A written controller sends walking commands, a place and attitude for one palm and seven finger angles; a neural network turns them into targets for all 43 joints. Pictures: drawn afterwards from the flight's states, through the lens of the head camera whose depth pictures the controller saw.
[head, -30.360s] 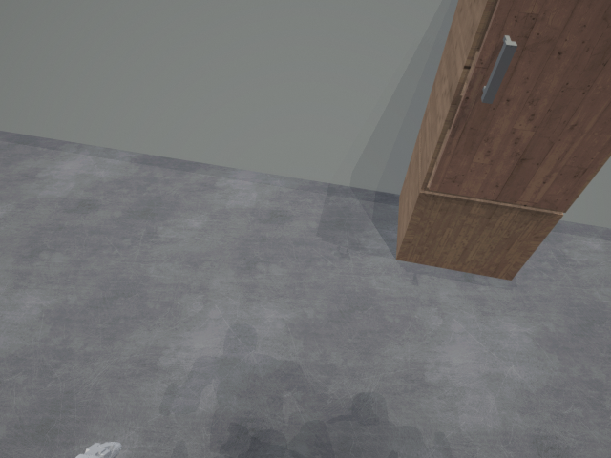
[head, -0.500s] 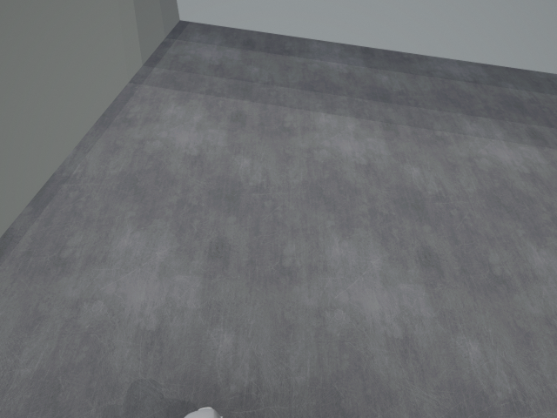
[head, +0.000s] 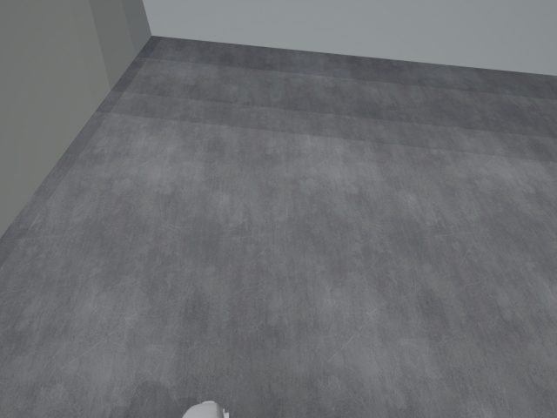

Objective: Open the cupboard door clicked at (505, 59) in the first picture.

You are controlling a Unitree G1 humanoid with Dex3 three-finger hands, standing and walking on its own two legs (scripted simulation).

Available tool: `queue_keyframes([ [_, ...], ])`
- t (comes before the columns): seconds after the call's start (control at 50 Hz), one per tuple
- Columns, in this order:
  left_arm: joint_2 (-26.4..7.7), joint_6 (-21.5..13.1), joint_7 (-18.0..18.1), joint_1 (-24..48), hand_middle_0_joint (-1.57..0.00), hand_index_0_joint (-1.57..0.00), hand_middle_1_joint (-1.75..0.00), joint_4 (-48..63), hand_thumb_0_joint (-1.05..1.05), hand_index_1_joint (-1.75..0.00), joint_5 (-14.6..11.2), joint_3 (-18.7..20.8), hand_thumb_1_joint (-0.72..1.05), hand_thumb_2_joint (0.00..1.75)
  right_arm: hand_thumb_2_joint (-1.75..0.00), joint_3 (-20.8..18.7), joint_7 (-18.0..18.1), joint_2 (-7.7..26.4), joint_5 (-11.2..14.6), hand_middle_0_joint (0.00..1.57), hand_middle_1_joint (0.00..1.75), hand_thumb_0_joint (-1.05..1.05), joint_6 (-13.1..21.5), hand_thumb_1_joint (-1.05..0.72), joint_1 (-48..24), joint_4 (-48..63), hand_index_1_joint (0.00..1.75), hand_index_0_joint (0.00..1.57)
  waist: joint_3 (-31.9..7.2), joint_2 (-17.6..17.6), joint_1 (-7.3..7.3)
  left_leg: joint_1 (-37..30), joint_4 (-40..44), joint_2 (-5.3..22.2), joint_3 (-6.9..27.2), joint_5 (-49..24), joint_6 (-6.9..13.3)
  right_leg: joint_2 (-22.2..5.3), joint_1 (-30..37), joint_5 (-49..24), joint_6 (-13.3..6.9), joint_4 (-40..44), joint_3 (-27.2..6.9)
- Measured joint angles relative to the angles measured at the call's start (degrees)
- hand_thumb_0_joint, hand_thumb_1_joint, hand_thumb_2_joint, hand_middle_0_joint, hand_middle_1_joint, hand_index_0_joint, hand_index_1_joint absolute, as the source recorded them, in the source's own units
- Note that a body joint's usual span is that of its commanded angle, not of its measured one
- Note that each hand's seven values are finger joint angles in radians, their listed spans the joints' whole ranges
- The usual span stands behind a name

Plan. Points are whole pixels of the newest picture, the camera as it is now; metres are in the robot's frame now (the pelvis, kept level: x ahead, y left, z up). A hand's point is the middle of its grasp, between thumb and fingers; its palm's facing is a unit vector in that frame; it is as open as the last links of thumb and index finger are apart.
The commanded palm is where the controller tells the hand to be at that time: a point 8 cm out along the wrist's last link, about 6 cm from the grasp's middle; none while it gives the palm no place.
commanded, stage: turn to face it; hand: left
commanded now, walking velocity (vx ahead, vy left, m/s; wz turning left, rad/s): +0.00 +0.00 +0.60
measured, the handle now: out of the picture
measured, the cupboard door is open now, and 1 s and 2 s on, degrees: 41 41 41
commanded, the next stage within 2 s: none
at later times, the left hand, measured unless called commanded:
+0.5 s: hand (178, 376) +0.20 +0.18 -0.16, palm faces +0.30 -0.93 -0.23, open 7.3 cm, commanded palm none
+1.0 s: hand (186, 376) +0.20 +0.16 -0.16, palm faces +0.55 -0.78 -0.30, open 7.4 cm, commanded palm none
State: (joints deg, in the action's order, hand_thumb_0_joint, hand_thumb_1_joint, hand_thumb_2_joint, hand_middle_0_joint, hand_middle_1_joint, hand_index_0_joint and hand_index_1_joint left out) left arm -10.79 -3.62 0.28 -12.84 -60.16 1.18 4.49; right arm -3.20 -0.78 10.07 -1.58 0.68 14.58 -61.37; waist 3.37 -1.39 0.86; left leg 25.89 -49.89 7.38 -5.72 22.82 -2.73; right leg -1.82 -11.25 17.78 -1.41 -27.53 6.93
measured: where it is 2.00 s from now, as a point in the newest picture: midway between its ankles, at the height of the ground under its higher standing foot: (300, 387)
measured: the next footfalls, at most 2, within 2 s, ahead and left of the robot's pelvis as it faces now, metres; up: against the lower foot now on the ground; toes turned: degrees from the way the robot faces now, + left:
left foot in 0.10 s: +0.17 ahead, +0.14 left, +0.00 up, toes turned +9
right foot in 0.34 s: +0.18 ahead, -0.13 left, +0.00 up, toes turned +4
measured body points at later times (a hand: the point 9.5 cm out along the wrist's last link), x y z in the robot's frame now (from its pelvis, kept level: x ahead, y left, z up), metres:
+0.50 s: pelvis +0.17 -0.03 +0.00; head +0.21 -0.02 +0.45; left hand +0.19 +0.23 -0.14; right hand +0.30 -0.26 -0.15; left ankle +0.12 +0.11 -0.68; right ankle +0.14 -0.13 -0.74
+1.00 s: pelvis +0.24 -0.06 -0.01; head +0.30 -0.05 +0.43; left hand +0.17 +0.20 -0.14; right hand +0.46 -0.23 -0.16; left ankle +0.16 +0.06 -0.67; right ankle +0.32 -0.16 -0.74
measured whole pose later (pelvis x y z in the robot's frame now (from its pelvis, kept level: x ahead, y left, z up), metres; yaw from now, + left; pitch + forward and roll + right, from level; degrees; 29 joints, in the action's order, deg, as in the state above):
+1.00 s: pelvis +0.24 -0.06 -0.01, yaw +34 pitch +0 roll +2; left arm -12.1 1.1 0.9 -10.7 -49.2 1.5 2.9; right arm -5.0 -1.3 15.0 -1.4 -4.9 8.1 -52.7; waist 6.1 1.4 0.6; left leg 29.1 -62.2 0.3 1.5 28.5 -2.4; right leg -5.9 -18.5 19.4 0.5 -37.9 5.7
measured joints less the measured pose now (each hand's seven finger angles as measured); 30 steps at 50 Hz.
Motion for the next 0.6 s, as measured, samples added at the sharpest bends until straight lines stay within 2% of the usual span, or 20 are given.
queue_keyframes([
  [0.06, -0.37, 0.51, -0.33, -1.91, -0.2, -0.2, -0.3, -2.21, -0.01, -0.3, -0.29, -0.49, 0.93, 0.9, -0.9, 0.29, -0.24, -0.03, 0.02, 0.2, 0.3, 0.01, 1.37, -0.91, -3.32, 2.25, 0.3, 0.2, 0.54, -0.49, -0.1, -1.31, 12.78, -1.28, -1.12, -8.69, 0.38, -0.02, 3.8, 2.16, 0.86, 0.99, -0.16],
  [0.08, -0.26, 0.73, -0.34, -2.65, -0.2, -0.2, -0.3, -2.7, -0.01, -0.3, -0.4, -0.7, 0.93, 0.9, -0.9, 0.44, -0.27, 0.2, -0.01, 0.2, 0.3, 0.01, 1.95, -0.91, -3.98, 2.82, 0.3, 0.2, 0.66, -0.23, -0.14, -2.41, 16.45, -1.79, -1.35, -12.77, 0.94, 0.0, 4.6, 3.79, 1.29, -0.31, -0.06],
  [0.1, 0.02, 1.02, -0.28, -3.63, -0.2, -0.2, -0.3, -2.91, -0.01, -0.3, -0.52, -0.94, 0.93, 0.9, -0.9, 0.59, -0.22, 0.66, -0.17, 0.2, 0.3, 0.01, 2.58, -0.91, -4.36, 3.36, 0.3, 0.2, 0.4, 0.6, -0.39, -3.38, 18.06, -1.61, -0.91, -16.05, 2.37, 0.27, 4.25, 5.78, 1.63, -3.56, 0.4],
  [0.14, -0.66, 2.14, 0.04, -4.01, -0.2, -0.2, -0.3, -3.36, -0.01, -0.3, -0.71, -1.28, 0.92, 0.9, -0.9, 0.81, 0.44, -0.2, -0.44, 0.2, 0.3, 0.01, 2.9, -0.91, -5.3, 3.59, 0.3, 0.2, 0.24, -0.78, -0.29, -3.4, 14.02, -2.41, -1.18, -10.89, 3.38, -0.46, 0.52, 11.59, 2.06, -16.51, -0.72],
  [0.18, -1.02, 3.34, 0.35, -2.64, -0.2, -0.2, -0.29, -3.25, 0.0, -0.3, -0.7, -1.47, 0.92, 0.9, -0.89, 1.2, 1.05, -0.86, -0.53, 0.2, 0.3, 0.0, 2.63, -0.91, -5.08, 4.02, 0.3, 0.2, 0.12, -1.11, -0.32, -4.13, 13.3, -3.15, -0.43, -7.81, 3.15, -0.09, -4.21, 14.38, 2.67, -27.69, -1.76],
  [0.2, -0.97, 3.74, 0.32, -1.52, -0.2, -0.2, -0.29, -2.82, 0.0, -0.3, -0.72, -1.45, 0.92, 0.9, -0.89, 1.32, 1.31, -1.01, -0.54, 0.2, 0.3, 0.0, 2.36, -0.91, -4.75, 4.12, 0.3, 0.2, 0.17, -0.79, -0.3, -4.63, 13.97, -3.5, 0.4, -7.64, 2.71, -0.04, -6.04, 14.47, 3.07, -30.04, -1.8],
  [0.26, -0.22, 4.11, -0.04, 2.05, -0.2, -0.2, -0.29, -0.21, 0.0, -0.3, -0.92, -1.36, 0.91, 0.9, -0.89, 1.38, 1.76, -0.79, -0.55, 0.2, 0.3, 0.0, 0.95, -0.91, -3.85, 3.72, 0.3, 0.2, 0.58, 0.85, -0.38, -6.06, 16.58, -4.35, 3.36, -8.56, 1.9, -0.11, -8.66, 12.88, 3.96, -25.56, -2.22],
  [0.32, 0.42, 3.2, -0.35, 4.05, -0.2, -0.2, -0.29, 2.98, 0.0, -0.3, -0.82, -1.37, 0.91, 0.9, -0.89, 0.96, 1.57, 0.24, -0.15, 0.2, 0.3, 0.0, -1.03, -0.92, -2.98, 3.22, 0.3, 0.21, 0.28, 2.07, -0.4, -6.39, 16.33, -5.1, 6.29, -7.79, 0.88, -0.43, -6.82, 4.05, 4.15, -11.22, -2.57],
  [0.34, 0.13, 2.69, -0.31, 4.03, -0.2, -0.2, -0.29, 4.11, 0.0, -0.3, -0.54, -1.31, 0.91, 0.9, -0.89, 0.77, 1.32, 0.31, 0.11, 0.21, 0.3, 0.0, -1.7, -0.92, -2.55, 3.29, 0.3, 0.21, -0.31, 1.22, -0.5, -5.79, 14.78, -5.82, 6.34, -6.07, 0.82, -1.45, -6.04, 2.01, 3.1, -7.11, -3.05],
  [0.4, 0.94, 2.5, 0.15, 4.65, -0.2, -0.2, -0.29, 5.44, 0.0, -0.3, 0.05, -1.37, 0.9, 0.9, -0.89, -0.4, 0.64, 1.73, 0.23, 0.2, 0.3, 0.01, -3.64, -0.92, -2.79, 2.87, 0.3, 0.21, -0.17, 1.86, -0.07, -1.58, -0.6, -5.82, 6.06, 4.88, 0.38, -2.49, -4.39, 3.59, 0.85, -8.76, 0.17],
  [0.44, 1.25, 2.34, 0.51, 4.18, -0.2, -0.2, -0.29, 5.94, 0.0, -0.3, 0.11, -1.51, 0.9, 0.9, -0.89, -0.79, 0.45, 2.46, 0.23, 0.2, 0.3, 0.01, -4.21, -0.92, -3.52, 2.96, 0.3, 0.21, 0.09, 1.36, -0.05, 0.6, -8.62, -5.56, 4.39, 6.46, -0.21, -3.39, -2.04, 3.91, 0.66, -6.88, 1.74],
  [0.46, 1.26, 2.28, 0.63, 3.81, -0.2, -0.2, -0.29, 6.04, 0.0, -0.3, 0.15, -1.54, 0.9, 0.9, -0.89, -0.88, 0.32, 2.66, 0.27, 0.2, 0.3, 0.01, -4.32, -0.92, -4.06, 3.23, 0.3, 0.2, 0.31, 0.82, -0.07, 0.92, -9.43, -5.36, 3.35, 6.54, -0.44, -3.89, -0.9, 3.76, 0.79, -5.69, 2.34],
  [0.54, 0.04, 2.27, 0.93, 2.23, -0.21, -0.2, -0.3, 6.08, -0.01, -0.3, 0.17, -1.21, 0.92, 0.9, -0.89, -0.65, -0.35, 3.07, 0.38, 0.2, 0.3, 0.01, -4.03, -0.91, -6.9, 5.4, 0.3, 0.2, 1.68, -1.39, -0.32, -0.34, -0.31, -5.25, -0.24, 3.37, -0.57, -5.65, 2.02, 3.86, 1.26, -2.96, 4.68],
  [0.6, -1.29, 2.69, 0.61, 0.85, -0.21, -0.2, -0.3, 5.71, -0.01, -0.3, -0.02, -1.13, 0.91, 0.9, -0.9, -0.4, -0.72, 3.61, 0.29, 0.2, 0.3, 0.01, -3.25, -0.91, -8.95, 7.67, 0.3, 0.2, 2.91, -2.19, -0.24, -3.42, 10.91, -6.46, -2.37, -3.29, 0.47, -7.03, 2.11, 6.05, 1.86, -6.33, 6.52],
])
